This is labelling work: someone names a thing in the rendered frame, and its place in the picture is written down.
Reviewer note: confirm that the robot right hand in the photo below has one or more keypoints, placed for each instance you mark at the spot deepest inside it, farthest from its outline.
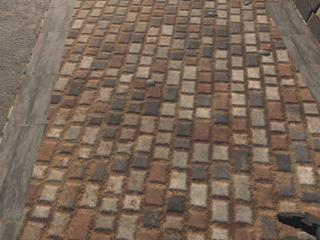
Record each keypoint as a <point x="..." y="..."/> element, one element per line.
<point x="308" y="222"/>

